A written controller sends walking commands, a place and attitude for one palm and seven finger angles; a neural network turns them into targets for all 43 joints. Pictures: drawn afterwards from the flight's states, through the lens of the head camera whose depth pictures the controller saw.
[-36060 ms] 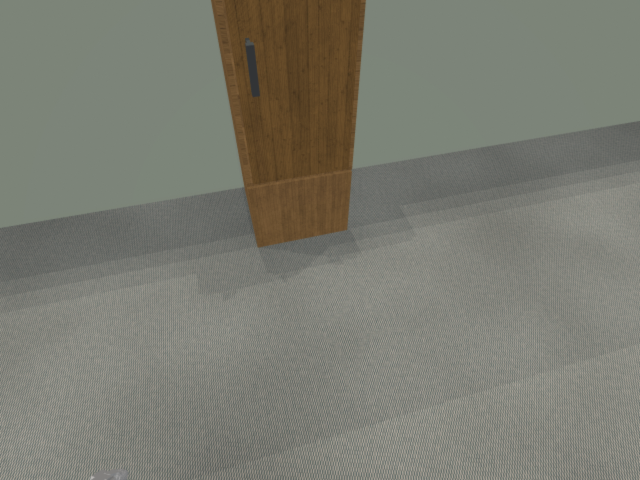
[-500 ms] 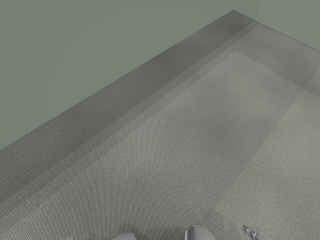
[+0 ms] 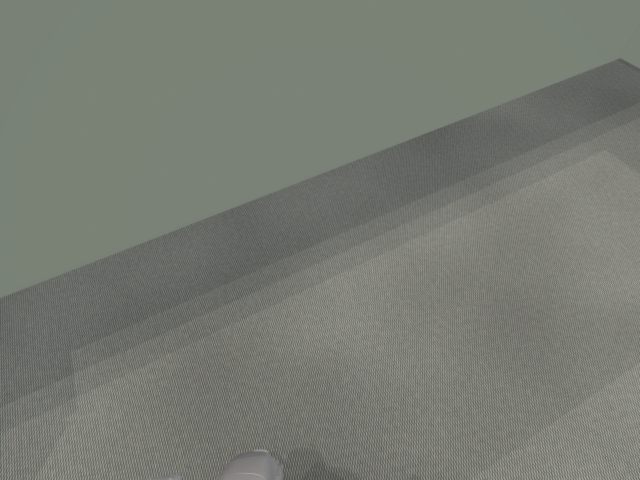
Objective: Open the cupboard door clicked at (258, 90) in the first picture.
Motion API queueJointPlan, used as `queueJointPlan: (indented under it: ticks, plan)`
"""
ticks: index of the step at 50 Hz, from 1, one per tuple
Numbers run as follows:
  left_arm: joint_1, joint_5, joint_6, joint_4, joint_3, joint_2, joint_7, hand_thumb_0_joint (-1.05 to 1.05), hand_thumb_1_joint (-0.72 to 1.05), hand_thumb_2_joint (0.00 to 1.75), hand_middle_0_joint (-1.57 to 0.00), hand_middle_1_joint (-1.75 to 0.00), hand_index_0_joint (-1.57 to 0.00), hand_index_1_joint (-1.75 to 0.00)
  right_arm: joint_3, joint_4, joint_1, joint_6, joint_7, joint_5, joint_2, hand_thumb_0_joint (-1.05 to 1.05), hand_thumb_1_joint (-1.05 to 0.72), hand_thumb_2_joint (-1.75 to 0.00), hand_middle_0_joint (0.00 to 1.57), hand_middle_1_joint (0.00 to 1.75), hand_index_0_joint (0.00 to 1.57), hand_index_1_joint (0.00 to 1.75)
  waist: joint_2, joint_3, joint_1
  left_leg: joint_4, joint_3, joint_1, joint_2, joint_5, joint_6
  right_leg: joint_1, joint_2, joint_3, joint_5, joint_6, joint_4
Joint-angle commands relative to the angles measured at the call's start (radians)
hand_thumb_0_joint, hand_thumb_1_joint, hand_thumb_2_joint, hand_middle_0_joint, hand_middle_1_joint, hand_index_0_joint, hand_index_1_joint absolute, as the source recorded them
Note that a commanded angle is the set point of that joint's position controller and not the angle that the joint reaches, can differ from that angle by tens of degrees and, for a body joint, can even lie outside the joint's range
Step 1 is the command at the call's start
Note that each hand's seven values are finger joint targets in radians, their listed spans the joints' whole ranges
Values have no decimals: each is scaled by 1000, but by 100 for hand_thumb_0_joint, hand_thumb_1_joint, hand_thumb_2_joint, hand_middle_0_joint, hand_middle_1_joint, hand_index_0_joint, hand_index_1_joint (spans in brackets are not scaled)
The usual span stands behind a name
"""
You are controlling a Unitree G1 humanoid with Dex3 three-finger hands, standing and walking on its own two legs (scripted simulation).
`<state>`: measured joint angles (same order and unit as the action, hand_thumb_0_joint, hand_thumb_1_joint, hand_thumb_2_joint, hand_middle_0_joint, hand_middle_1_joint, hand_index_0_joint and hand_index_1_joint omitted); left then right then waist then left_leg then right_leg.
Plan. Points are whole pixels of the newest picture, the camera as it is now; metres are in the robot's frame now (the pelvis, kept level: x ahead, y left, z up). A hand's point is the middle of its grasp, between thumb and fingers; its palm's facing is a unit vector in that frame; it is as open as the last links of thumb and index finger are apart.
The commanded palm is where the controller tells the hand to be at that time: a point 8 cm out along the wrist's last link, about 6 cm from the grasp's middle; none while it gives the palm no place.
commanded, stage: turn to face it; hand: left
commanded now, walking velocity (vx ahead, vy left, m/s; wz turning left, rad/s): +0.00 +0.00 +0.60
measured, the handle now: out of the picture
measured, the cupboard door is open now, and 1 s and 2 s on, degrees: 46 46 46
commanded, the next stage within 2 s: none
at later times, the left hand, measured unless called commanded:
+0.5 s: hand out of the picture +0.08 +0.23 -0.16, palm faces +0.28 -0.92 -0.28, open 7.3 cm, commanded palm none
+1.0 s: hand out of the picture -0.06 +0.21 -0.19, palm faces +0.59 -0.76 -0.25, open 7.3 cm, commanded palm none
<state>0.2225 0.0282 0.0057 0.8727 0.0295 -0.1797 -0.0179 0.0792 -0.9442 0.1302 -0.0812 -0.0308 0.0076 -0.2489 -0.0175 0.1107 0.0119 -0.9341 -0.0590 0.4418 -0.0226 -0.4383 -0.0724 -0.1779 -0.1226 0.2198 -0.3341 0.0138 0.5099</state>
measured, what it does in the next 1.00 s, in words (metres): steps on the spot, turning left: left foot, then right foot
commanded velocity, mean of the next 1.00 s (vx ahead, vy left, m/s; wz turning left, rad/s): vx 0.00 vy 0.00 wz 0.60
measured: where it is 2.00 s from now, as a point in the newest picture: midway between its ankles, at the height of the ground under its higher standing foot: outside the picture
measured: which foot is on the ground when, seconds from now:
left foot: up 0.00-0.12, down 0.14-0.50, up 0.52-0.86, down 0.88-1.00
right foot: down 0.00-0.12, up 0.14-0.50, down 0.52-0.88, up 0.90-1.00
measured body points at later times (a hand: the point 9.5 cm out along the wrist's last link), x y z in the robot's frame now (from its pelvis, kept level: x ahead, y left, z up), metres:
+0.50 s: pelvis +0.02 -0.01 -0.01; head +0.07 +0.00 +0.44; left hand +0.06 +0.27 -0.14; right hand +0.17 -0.24 -0.16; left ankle +0.01 +0.12 -0.74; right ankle +0.06 -0.14 -0.74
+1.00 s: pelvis +0.03 +0.00 -0.01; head +0.06 +0.05 +0.43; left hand -0.09 +0.25 -0.17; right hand +0.28 -0.15 -0.13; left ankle -0.02 +0.09 -0.74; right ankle +0.08 -0.14 -0.67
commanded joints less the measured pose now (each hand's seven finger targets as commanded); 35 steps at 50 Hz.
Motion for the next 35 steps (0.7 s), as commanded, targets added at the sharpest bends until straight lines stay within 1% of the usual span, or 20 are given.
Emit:
queueJointPlan:
  ticks: [1, 2, 4, 5, 6, 7, 8, 10, 12, 13, 15, 19, 23, 24, 25, 26, 27, 28, 30, 35]
  plan:
    - [91, 1, -18, -31, 75, -236, -16, 0, 90, 90, -20, -30, -20, -30, -7, 120, -101, 40, -3, 0, -35, 0, -90, -90, 20, 30, 20, 30, -202, -144, -61, 185, -52, 9, 7, -4, 27, 187, -252, -127, 757, 98, -48]
    - [89, 2, -17, -23, 76, -235, -14, 0, 90, 90, -20, -30, -20, -30, -5, 121, -91, 41, -2, -1, -35, 0, -90, -90, 20, 30, 20, 30, -199, -144, -53, 235, -63, -33, 15, 15, 33, 167, -252, -113, 744, 85, -24]
    - [61, -8, -16, -29, 82, -249, -7, 0, 90, 90, -20, -30, -20, -30, 1, 105, -6, 49, 3, 6, -66, 0, -90, -90, 20, 30, 20, 30, -165, -182, 3, 396, -82, -197, 36, 160, 55, 91, -231, -49, 714, 36, 100]
    - [46, -15, -13, -41, 79, -232, -2, 0, 90, 90, -20, -30, -20, -30, 17, 86, 75, 56, 5, 12, -123, 0, -90, -90, 20, 30, 20, 30, -57, -232, 53, 478, -4, -396, -33, 366, 92, -58, -203, -19, 554, -13, 264]
    - [22, -23, -8, -84, 63, -161, 7, 0, 90, 90, -20, -30, -20, -30, 49, 79, 155, 63, 11, 21, -250, 0, -90, -90, 20, 30, 20, 30, 282, -265, 96, 516, 417, -554, -335, 762, 258, -364, -37, 1, -164, -98, 523]
    - [-64, -11, 5, -131, 49, -162, -1, 0, 90, 90, -20, -30, -20, -30, 51, 62, 220, 55, 18, 11, -282, 0, -90, -90, 20, 30, 20, 30, 214, -253, 114, 523, 486, -512, -434, 884, 344, -429, -6, -136, -357, -89, 644]
    - [-92, -11, 12, -127, 53, -159, -11, 0, 90, 90, -20, -30, -20, -30, 43, 67, 195, 61, 31, 12, -261, 0, -90, -90, 20, 30, 20, 30, 169, -235, 99, 525, 452, -475, -391, 820, 338, -455, -9, -189, -306, -90, 667]
    - [-83, -12, 22, -84, 59, -164, -5, 0, 90, 90, -20, -30, -20, -30, 31, 98, 65, 62, 47, 14, -212, 0, -90, -90, 20, 30, 20, 30, 224, -146, 45, 573, 365, -312, -298, 637, 288, -425, -12, -236, -188, -97, 680]
    - [-31, -8, 28, -56, 60, -157, 7, 0, 90, 90, -20, -30, -20, -30, 20, 111, 7, 68, 46, 15, -184, 0, -90, -90, 20, 30, 20, 30, 167, -143, 0, 579, 284, -273, -226, 573, 242, -374, 5, -226, -104, -99, 630]
    - [-19, -9, 28, -53, 60, -154, 9, 0, 90, 90, -20, -30, -20, -30, 20, 112, 6, 71, 45, 15, -182, 0, -90, -90, 20, 30, 20, 30, 152, -150, -4, 579, 274, -273, -214, 569, 238, -356, 16, -218, -94, -100, 592]
    - [-29, -11, 30, -56, 57, -149, 7, 0, 90, 90, -20, -30, -20, -30, 24, 108, 12, 68, 41, 16, -187, 0, -90, -90, 20, 30, 20, 30, 128, -143, -1, 588, 284, -245, -205, 502, 237, -314, 35, -210, -91, -99, 504]
    - [-55, -12, 24, -83, 54, -138, 7, 0, 90, 90, -20, -30, -20, -30, 34, 106, 15, 59, 36, 20, -193, 0, -90, -90, 20, 30, 20, 30, 166, -129, 6, 581, 336, -191, -180, 423, 228, -221, 80, -185, -90, -92, 319]
    - [30, -16, 5, -74, 60, -148, 2, 0, 90, 90, -20, -30, -20, -30, 45, 124, -23, 52, 34, 12, -180, 0, -90, -90, 20, 30, 20, 30, 176, -168, -38, 482, 359, -110, -128, 439, 187, 0, 115, -164, 49, -76, 26]
    - [67, -13, -5, -69, 69, -182, -4, 0, 90, 90, -20, -30, -20, -30, 41, 131, -25, 53, 31, 6, -153, 0, -90, -90, 20, 30, 20, 30, 102, -180, -61, 402, 333, -24, -80, 361, 144, 123, 54, -221, 106, -61, -113]
    - [98, 3, -16, -69, 88, -268, -14, 0, 90, 90, -20, -30, -20, -30, 33, 149, -6, 55, 24, -3, -88, 0, -90, -90, 20, 30, 20, 30, -168, -203, -72, 191, 183, 150, 50, 89, 67, 242, -194, -472, 148, 20, -221]
    - [82, 6, -13, -77, 82, -308, -14, 0, 90, 90, -20, -30, -20, -30, 31, 167, -25, 56, 18, 3, -88, 0, -90, -90, 20, 30, 20, 30, -265, -174, -76, -67, 93, 169, 92, -191, 37, 137, -382, -577, 259, 135, -239]
    - [53, 0, -16, -80, 82, -259, -25, 0, 90, 90, -20, -30, -20, -30, 39, 154, -29, 43, 21, 8, -110, 0, -90, -90, 20, 30, 20, 30, -277, -164, -62, -219, 138, 159, 36, -169, 42, 66, -368, -553, 289, 164, -228]
    - [7, -3, -13, -87, 69, -232, -24, 0, 90, 90, -20, -30, -20, -30, 36, 137, -34, 36, 18, 9, -103, 0, -90, -90, 20, 30, 20, 30, -250, -115, -40, -302, 129, 172, 15, -103, 34, 37, -303, -481, 318, 159, -206]
    - [-46, -5, -15, -96, 54, -189, -19, 0, 90, 90, -20, -30, -20, -30, 24, 112, -13, 29, 4, 9, -69, 0, -90, -90, 20, 30, 20, 30, -186, -99, -2, -289, 87, 153, -1, -11, 13, 32, -213, -274, 435, 111, -165]
    - [35, 0, -17, -64, 65, -220, -17, 0, 90, 90, -20, -30, -20, -30, 7, 110, -68, 29, -6, 3, -34, 0, -90, -90, 20, 30, 20, 30, -181, -116, -46, 8, -8, 68, 8, -18, 2, 122, -216, -171, 579, 95, -122]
